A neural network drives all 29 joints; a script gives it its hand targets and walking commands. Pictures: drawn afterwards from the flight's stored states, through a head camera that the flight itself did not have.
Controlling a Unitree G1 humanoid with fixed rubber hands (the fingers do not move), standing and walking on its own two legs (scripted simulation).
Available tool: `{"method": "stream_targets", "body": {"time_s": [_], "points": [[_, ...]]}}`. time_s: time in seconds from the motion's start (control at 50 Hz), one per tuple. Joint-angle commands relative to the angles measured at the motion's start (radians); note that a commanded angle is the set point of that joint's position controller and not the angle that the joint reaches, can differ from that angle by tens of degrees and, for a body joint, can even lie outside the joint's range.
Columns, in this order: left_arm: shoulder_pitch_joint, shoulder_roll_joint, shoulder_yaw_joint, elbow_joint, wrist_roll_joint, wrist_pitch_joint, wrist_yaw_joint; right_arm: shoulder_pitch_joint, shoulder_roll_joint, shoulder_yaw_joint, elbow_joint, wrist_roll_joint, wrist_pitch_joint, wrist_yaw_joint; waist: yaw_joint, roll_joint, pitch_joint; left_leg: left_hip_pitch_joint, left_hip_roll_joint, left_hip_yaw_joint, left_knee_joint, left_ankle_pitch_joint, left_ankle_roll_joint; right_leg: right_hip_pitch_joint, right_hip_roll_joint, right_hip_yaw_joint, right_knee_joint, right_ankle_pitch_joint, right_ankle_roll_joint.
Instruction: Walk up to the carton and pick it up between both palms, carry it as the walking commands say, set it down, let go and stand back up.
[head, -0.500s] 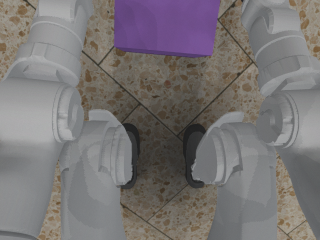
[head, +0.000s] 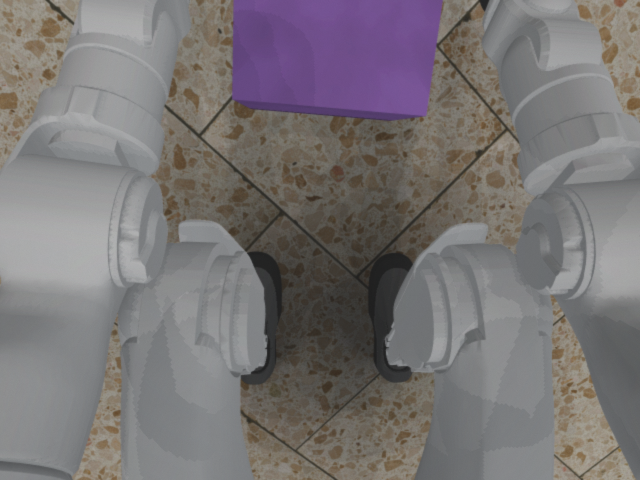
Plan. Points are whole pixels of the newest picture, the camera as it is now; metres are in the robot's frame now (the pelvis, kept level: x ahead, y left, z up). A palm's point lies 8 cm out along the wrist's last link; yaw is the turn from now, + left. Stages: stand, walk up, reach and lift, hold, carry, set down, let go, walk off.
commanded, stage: reach and lift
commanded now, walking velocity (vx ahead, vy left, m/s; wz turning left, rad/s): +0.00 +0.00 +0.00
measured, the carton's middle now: (334, 0) +0.54 +0.01 -0.24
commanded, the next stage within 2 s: none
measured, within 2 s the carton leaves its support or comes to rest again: leaves its support in 0.22 s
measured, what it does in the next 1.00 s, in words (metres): rises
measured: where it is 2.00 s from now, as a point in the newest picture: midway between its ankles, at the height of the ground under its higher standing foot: (327, 336)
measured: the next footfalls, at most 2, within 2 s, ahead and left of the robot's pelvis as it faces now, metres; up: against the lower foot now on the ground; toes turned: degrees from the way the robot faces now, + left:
none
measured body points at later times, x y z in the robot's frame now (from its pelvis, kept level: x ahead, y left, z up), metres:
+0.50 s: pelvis -0.02 +0.00 +0.02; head +0.34 +0.03 +0.28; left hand +0.55 +0.16 -0.13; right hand +0.56 -0.11 -0.11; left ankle +0.09 +0.10 -0.29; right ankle +0.10 -0.12 -0.29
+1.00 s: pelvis -0.02 -0.01 +0.06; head +0.34 +0.03 +0.31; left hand +0.55 +0.16 -0.08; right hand +0.56 -0.11 -0.07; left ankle +0.09 +0.10 -0.29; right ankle +0.10 -0.12 -0.29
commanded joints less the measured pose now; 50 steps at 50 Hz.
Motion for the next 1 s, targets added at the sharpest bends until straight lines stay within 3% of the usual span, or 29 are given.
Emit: {"method": "stream_targets", "body": {"time_s": [0.0,0.1,0.22,0.32,0.46,0.56,0.64,0.76,0.86,0.98], "points": [[-0.473,-1.0,-0.19,-0.259,-0.107,-0.034,-0.221,-0.614,1.056,0.268,-0.297,0.086,-0.011,0.218,0.05,0.047,-1.149,0.688,-0.113,-0.074,-0.215,0.631,-0.004,0.429,0.097,0.018,-0.182,0.499,-0.027],[-0.561,-1.017,-0.234,-0.365,-0.156,-0.034,-0.201,-0.684,1.086,0.31,-0.384,0.121,-0.008,0.181,0.048,0.037,-1.431,0.756,-0.119,-0.051,-0.216,0.685,-0.015,0.6,0.105,0.02,-0.19,0.604,-0.025],[-0.7,-1.037,-0.292,-0.541,-0.216,-0.022,-0.179,-0.678,1.129,0.3,-0.442,0.102,0.025,0.134,0.007,0.051,-1.725,0.812,-0.126,-0.027,-0.243,0.698,-0.037,0.779,0.116,0.028,-0.219,0.684,-0.03],[-0.746,-1.035,-0.286,-0.512,-0.188,0.004,-0.181,-0.646,1.138,0.233,-0.367,0.021,0.068,0.14,-0.02,0.065,-1.623,0.777,-0.123,-0.029,-0.284,0.553,-0.046,0.652,0.106,0.013,-0.263,0.513,-0.031],[-0.803,-1.033,-0.248,-0.531,-0.149,0.035,-0.18,-0.709,1.183,0.23,-0.426,-0.013,0.116,0.151,0.014,0.052,-1.764,0.795,-0.128,0.002,-0.322,0.49,-0.044,0.718,0.097,0.005,-0.304,0.455,-0.019],[-0.751,-1.076,-0.218,-0.494,-0.098,0.065,-0.178,-0.713,1.183,0.23,-0.41,-0.022,0.141,0.174,0.03,0.064,-1.762,0.843,-0.12,-0.005,-0.352,0.468,-0.042,0.644,0.093,-0.013,-0.32,0.398,-0.017],[-0.731,-1.135,-0.231,-0.543,-0.092,0.084,-0.17,-0.716,1.183,0.254,-0.44,-0.011,0.15,0.191,0.016,0.065,-1.898,0.958,-0.119,-0.017,-0.363,0.543,-0.047,0.648,0.098,-0.03,-0.322,0.438,-0.02],[-0.733,-1.185,-0.328,-0.725,-0.143,0.1,-0.152,-0.651,1.271,0.327,-0.563,0.005,0.177,0.17,-0.004,0.071,-2.285,1.11,-0.135,-0.011,-0.365,0.753,-0.059,0.838,0.111,-0.023,-0.335,0.65,-0.011],[-0.619,-1.227,-0.294,-0.596,-0.069,0.116,-0.169,-0.53,1.264,0.248,-0.467,-0.101,0.187,0.17,-0.038,0.11,-2.129,0.974,-0.127,-0.016,-0.403,0.669,-0.07,0.725,0.112,-0.009,-0.383,0.587,-0.018],[-0.719,-1.202,-0.347,-0.743,-0.104,0.124,-0.15,-0.617,1.272,0.321,-0.605,-0.067,0.208,0.158,-0.041,0.096,-2.337,1.058,-0.142,-0.004,-0.441,0.666,-0.074,0.882,0.116,-0.002,-0.422,0.629,-0.01]]}}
